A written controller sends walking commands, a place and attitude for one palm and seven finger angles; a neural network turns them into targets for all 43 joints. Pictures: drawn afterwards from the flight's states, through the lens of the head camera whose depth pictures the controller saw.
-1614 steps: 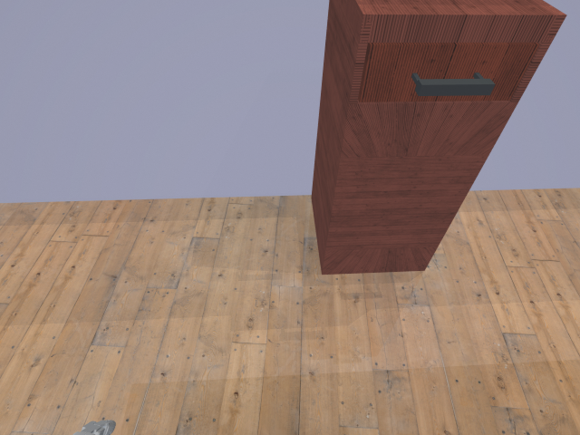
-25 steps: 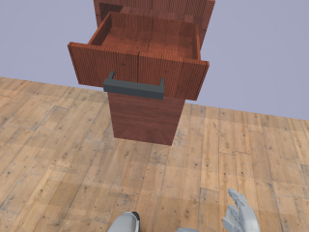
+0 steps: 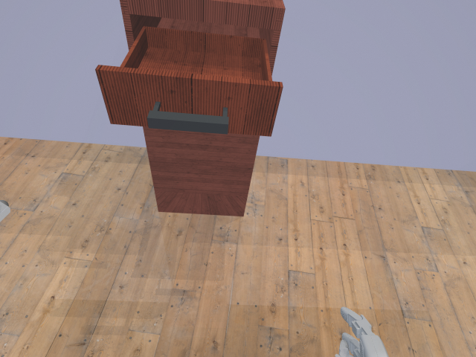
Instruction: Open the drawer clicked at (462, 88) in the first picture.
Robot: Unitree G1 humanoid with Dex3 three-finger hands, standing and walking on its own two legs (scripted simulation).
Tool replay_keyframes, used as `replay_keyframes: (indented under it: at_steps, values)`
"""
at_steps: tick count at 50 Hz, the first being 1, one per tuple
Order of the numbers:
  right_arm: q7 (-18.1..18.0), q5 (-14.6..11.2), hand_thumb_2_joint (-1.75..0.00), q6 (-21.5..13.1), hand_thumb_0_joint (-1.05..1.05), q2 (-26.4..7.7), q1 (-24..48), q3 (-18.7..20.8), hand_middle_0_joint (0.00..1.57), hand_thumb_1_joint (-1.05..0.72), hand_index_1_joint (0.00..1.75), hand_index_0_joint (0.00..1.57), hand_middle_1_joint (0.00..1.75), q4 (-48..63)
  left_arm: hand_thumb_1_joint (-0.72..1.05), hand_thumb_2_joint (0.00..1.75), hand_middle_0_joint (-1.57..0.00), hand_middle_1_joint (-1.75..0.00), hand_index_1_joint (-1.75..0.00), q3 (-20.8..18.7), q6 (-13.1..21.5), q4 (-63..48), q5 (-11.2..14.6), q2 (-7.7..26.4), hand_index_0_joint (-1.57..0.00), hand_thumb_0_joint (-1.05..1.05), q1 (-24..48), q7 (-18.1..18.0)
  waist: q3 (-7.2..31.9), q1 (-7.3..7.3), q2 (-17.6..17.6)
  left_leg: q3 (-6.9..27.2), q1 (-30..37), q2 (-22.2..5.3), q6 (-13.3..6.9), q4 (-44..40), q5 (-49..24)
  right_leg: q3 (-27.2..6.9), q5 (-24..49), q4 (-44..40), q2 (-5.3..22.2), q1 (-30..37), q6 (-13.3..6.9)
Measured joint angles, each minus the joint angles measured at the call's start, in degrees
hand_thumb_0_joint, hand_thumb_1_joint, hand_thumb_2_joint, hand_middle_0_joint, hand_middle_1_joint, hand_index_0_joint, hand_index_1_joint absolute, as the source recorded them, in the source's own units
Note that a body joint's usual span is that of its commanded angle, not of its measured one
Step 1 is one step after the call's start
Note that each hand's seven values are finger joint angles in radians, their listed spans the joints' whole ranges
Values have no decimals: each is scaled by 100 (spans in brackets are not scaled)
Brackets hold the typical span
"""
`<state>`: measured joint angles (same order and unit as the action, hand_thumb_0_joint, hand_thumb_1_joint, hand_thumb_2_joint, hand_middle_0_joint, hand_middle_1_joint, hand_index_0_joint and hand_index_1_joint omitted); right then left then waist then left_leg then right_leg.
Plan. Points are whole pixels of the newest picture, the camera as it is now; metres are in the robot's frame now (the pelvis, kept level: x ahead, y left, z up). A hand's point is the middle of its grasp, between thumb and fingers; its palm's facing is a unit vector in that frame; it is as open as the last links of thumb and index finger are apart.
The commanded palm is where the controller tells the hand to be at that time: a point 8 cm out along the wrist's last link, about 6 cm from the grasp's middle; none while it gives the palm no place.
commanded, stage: stop stepping back and stand still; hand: left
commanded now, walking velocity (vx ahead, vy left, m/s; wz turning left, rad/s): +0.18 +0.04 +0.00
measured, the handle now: (190, 115) +0.57 +0.12 +0.09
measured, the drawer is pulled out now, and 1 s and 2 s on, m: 0.30 0.30 0.30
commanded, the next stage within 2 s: let the arm hang, fingers relaxed in 0.44 s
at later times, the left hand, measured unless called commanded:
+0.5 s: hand out of the picture +0.19 +0.24 +0.27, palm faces +0.50 -0.73 -0.46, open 7.4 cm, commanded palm +0.12 +0.30 +0.28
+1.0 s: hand out of the picture -0.10 +0.19 -0.17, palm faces +0.10 -0.98 -0.17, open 7.2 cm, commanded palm none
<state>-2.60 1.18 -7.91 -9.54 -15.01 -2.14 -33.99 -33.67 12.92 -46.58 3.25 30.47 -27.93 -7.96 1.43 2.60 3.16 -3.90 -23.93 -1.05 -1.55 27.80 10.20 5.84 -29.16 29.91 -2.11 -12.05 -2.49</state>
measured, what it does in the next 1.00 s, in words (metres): steps on the spot: left foot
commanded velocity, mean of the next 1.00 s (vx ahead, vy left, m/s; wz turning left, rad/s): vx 0.03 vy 0.00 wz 0.00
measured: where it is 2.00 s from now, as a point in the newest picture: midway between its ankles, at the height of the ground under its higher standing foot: outside the picture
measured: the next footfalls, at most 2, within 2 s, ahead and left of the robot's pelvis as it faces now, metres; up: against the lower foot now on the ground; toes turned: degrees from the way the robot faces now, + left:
left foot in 0.22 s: +0.08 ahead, +0.14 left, +0.00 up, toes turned +5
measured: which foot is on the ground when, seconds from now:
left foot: down 0.00-0.00, up 0.02-0.20, down 0.22-1.00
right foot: down 0.00-1.00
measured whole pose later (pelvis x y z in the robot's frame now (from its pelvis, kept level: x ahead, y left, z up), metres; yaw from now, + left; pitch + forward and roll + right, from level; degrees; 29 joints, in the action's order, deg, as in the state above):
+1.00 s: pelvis -0.01 +0.01 +0.00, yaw +5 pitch -1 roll -1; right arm -1.6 1.0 2.4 -14.0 -15.1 0.3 -61.8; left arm 0.0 -2.3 64.6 -0.3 11.5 -21.3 -0.1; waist -6.9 -1.4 1.1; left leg 0.2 -16.9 -1.0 -0.3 27.5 9.3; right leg 4.4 -16.2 25.1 -1.2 -7.6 -1.5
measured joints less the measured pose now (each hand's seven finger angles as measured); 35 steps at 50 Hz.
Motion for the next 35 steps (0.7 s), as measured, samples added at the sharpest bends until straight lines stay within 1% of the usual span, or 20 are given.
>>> replay_keyframes:
  at_steps: [1,2,3,4,5,7,10,11,12,13,16,19,22,27,28,29,30,31,33,35]
  values:
    - [-8,7,-90,49,1,-40,25,19,21,-90,30,20,30,13,89,90,-21,-31,-31,-7,11,-59,-20,60,-21,1,-43,22,11,-44,-24,7,-216,-13,79,395,390,-22,304,-153,-5,-19,-104]
    - [-19,20,-90,102,1,-85,73,34,21,-90,30,20,30,-35,89,90,-21,-31,-31,-40,48,-92,-14,135,-21,1,-40,41,-23,-104,-33,43,-404,-18,152,942,648,-26,973,-197,11,-62,-164]
    - [-26,6,-90,136,1,-127,108,57,21,-90,30,20,30,-139,89,90,-21,-31,-31,-62,104,-87,-21,200,-21,1,22,45,-60,-156,-47,88,-546,-27,199,1515,815,-23,1343,-145,22,-72,-162]
    - [-34,-13,-90,161,1,-158,97,86,21,-90,30,20,30,-255,88,90,-22,-31,-31,-70,172,-27,-45,240,-21,1,118,39,-40,-186,-57,110,-618,-44,220,1919,941,-18,1390,-97,35,-47,-129]
    - [-47,-31,-90,191,1,-181,42,113,21,-90,30,20,30,-343,88,90,-22,-31,-31,-75,224,70,-63,249,-22,1,233,26,30,-206,-54,94,-616,-72,224,2104,975,-15,1319,-87,61,-9,-83]
    - [-99,-64,-90,233,1,-241,-110,146,21,-90,30,20,30,-458,88,90,-22,-31,-31,-74,281,353,-80,171,-22,1,511,-16,208,-229,-51,14,-416,-159,202,1952,972,-1,1164,-77,127,43,-27]
    - [-199,-89,-90,202,1,-407,-310,179,21,-90,30,20,30,-520,88,90,-22,-31,-31,41,238,824,-90,-120,-22,1,952,-120,389,-216,-162,-11,193,-270,98,1031,1126,88,994,114,211,16,49]
    - [-226,-94,-90,182,1,-465,-333,201,20,-90,30,20,30,-525,88,90,-22,-31,-31,94,212,945,-87,-236,-21,0,1072,-147,398,-179,-228,27,291,-280,80,800,979,145,926,232,236,-25,94]
    - [-247,-108,-90,180,1,-491,-307,220,20,-90,30,20,30,-538,89,90,-21,-31,-31,138,181,1040,-73,-344,-21,0,1162,-168,331,-167,-246,24,311,-251,70,749,588,163,866,342,284,-31,142]
    - [-256,-123,-90,182,1,-491,-262,225,20,-90,30,20,30,-545,89,90,-21,-31,-31,163,148,1092,-56,-438,-21,0,1179,-183,259,-174,-238,-11,321,-228,60,785,380,133,827,425,324,-34,185]
    - [-226,-123,-90,127,1,-349,-137,186,20,-90,30,20,30,-467,89,90,-21,-31,-31,189,74,1031,-62,-609,-20,1,969,-179,143,-132,-162,-140,340,-176,28,789,405,-81,620,615,325,-138,217]
    - [-158,-81,-90,-44,1,-124,-44,95,20,-90,30,20,30,-318,89,90,-21,-31,-31,207,107,741,-117,-559,-20,1,730,-151,6,-95,-71,-201,320,-120,28,666,359,-171,805,501,296,-164,208]
    - [-64,-70,-90,-145,1,8,59,-7,20,-90,30,20,30,-258,89,90,-21,-31,-31,203,243,414,-119,-439,-20,1,454,-91,-114,-79,-187,-133,298,-186,62,574,289,-115,945,260,204,-105,145]
    - [11,-130,-90,-78,1,49,180,-56,21,-90,30,20,30,-291,89,90,-21,-31,-31,15,419,292,-33,-120,-21,1,213,-46,-112,-166,-356,-98,327,-253,105,475,269,-91,1054,-58,116,25,113]
    - [73,-183,-90,-182,1,-27,216,-10,21,-90,30,20,30,-423,89,90,-21,-31,-31,247,494,642,-77,-92,-21,1,375,5,-58,-210,-433,-79,252,-236,94,541,257,-60,1064,44,140,-58,136]
    - [154,-195,-90,-215,1,-159,290,58,21,-90,30,20,30,-605,89,90,-21,-31,-31,656,371,1222,-160,-133,-21,0,623,139,13,-265,-549,-63,188,-203,72,616,268,-41,1046,246,185,-176,169]
    - [208,-178,-90,-143,1,-312,395,116,21,-90,30,20,30,-794,89,90,-21,-31,-31,1086,98,1951,-240,-246,-20,0,858,284,108,-299,-677,-62,139,-157,34,667,321,-59,990,481,234,-310,202]
    - [231,-151,-90,3,1,-449,520,158,21,-90,30,20,30,-965,90,90,-20,-31,-30,1469,-248,2783,-303,-394,-20,0,1073,404,191,-297,-768,-78,81,-84,-7,735,362,-142,884,718,295,-437,228]
    - [237,-75,-90,309,1,-635,757,193,21,-90,30,20,30,-1205,90,90,-20,-30,-30,2066,-919,4578,-387,-698,-20,-1,1432,570,253,-230,-820,-145,10,95,-70,843,385,-410,598,1021,401,-590,244]
    - [233,-25,-90,509,1,-764,896,201,21,-90,30,20,30,-1352,91,90,-19,-30,-30,2549,-1384,6300,-455,-1068,-19,0,1643,688,177,-131,-901,-137,2,140,-68,926,391,-469,441,1089,423,-573,268]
